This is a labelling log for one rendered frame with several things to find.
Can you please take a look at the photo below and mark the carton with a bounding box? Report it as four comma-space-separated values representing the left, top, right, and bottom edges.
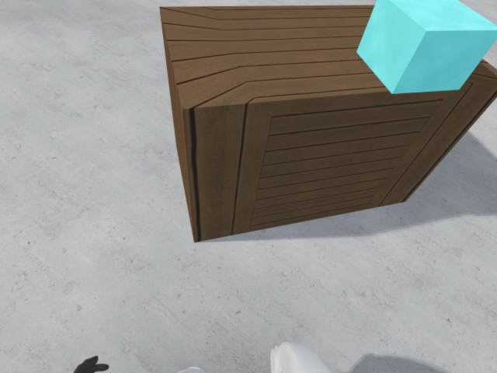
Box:
357, 0, 497, 94

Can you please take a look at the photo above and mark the robot right thigh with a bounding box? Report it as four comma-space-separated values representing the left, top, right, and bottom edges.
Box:
270, 343, 334, 373

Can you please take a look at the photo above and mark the robot left hand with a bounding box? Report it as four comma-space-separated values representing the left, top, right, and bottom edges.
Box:
73, 356, 109, 373

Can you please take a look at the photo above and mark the pedestal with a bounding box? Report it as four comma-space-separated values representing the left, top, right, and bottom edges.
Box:
159, 5, 497, 242

